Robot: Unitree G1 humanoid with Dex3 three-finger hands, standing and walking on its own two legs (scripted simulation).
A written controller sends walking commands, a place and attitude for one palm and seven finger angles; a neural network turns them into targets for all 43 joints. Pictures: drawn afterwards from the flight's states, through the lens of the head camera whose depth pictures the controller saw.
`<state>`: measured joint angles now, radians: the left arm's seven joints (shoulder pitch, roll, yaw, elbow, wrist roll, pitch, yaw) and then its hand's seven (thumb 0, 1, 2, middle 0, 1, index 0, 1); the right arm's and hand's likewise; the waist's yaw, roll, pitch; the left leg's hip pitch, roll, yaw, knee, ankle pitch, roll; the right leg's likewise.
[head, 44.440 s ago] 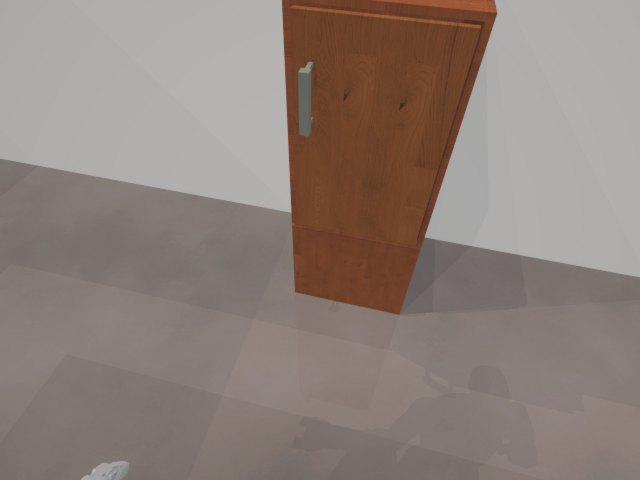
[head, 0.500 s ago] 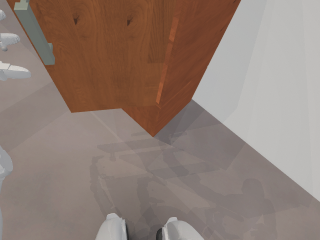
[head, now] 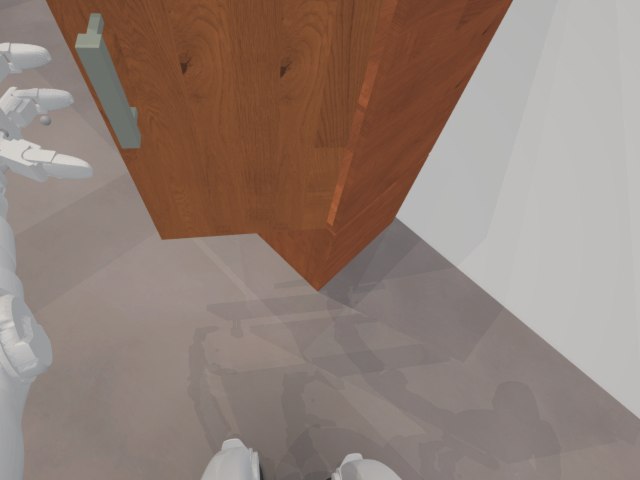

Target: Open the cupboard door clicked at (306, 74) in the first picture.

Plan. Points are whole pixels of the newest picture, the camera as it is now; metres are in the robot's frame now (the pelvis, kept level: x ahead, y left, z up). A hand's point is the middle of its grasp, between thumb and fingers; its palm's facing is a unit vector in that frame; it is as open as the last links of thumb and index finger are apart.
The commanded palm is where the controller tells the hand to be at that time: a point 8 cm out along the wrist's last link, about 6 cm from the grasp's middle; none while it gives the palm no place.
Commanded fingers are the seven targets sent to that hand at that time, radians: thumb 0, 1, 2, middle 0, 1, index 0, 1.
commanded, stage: move the hooked fingers beside the handle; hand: left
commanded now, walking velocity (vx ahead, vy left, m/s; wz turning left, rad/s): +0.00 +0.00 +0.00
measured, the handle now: (114, 86) +0.57 +0.22 +0.11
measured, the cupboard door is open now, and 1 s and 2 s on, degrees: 53 53 53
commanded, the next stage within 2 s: slide the fingers in behind the handle in 0.62 s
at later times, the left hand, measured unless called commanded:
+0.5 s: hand (59, 124) +0.50 +0.27 +0.11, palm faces +0.10 -1.00 +0.00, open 14.0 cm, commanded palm +0.49 +0.31 +0.10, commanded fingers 0.00 -0.50 0.30 -0.30 -1.20 -0.30 -1.20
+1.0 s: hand (69, 123) +0.52 +0.26 +0.10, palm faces +0.08 -1.00 +0.02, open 14.0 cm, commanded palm +0.50 +0.29 +0.10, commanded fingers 0.00 -0.50 0.30 -0.30 -1.20 -0.30 -1.20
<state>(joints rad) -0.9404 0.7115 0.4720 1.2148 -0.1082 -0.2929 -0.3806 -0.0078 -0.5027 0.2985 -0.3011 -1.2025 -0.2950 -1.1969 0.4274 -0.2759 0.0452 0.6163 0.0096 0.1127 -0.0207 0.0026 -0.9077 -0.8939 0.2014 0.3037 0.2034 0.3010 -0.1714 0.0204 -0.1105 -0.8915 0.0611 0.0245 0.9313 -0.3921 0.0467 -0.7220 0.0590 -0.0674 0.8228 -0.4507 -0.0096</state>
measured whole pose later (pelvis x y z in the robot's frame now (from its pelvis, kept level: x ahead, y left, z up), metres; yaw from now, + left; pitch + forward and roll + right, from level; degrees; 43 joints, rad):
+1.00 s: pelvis -0.01 +0.00 -0.01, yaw +0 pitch +22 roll -5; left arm -1.01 0.73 0.47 1.26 -0.09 -0.27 -0.35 -0.01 -0.50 0.30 -0.30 -1.20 -0.30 -1.20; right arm 0.43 -0.28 0.06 0.62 0.00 0.09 -0.02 0.00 -0.91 -0.89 0.20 0.30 0.20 0.30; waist -0.20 0.02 -0.10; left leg -0.96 0.07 0.01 0.96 -0.39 0.04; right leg -0.79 0.06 -0.08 0.86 -0.45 -0.01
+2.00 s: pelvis -0.01 -0.02 -0.01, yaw +0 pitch +20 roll -4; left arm -1.01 0.59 0.42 1.24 -0.07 -0.32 -0.19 -0.01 -0.50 0.30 -0.30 -1.20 -0.30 -1.20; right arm 0.45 -0.27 0.04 0.64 -0.01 0.07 0.01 0.00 -0.91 -0.89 0.20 0.30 0.20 0.30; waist -0.21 0.03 -0.10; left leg -0.93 0.07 0.02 0.95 -0.38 0.03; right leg -0.78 0.07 -0.07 0.88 -0.46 -0.03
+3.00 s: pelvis -0.01 -0.01 +0.00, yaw +0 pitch +20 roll -4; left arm -0.98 0.55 0.40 1.22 -0.07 -0.32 -0.15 0.01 0.63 0.78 -0.36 -1.32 -0.37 -1.32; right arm 0.44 -0.27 0.03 0.64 -0.01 0.07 0.02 0.00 -0.91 -0.89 0.20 0.30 0.20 0.30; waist -0.19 0.04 -0.11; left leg -0.91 0.06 0.02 0.95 -0.39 0.03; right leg -0.76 0.06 -0.07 0.88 -0.47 -0.03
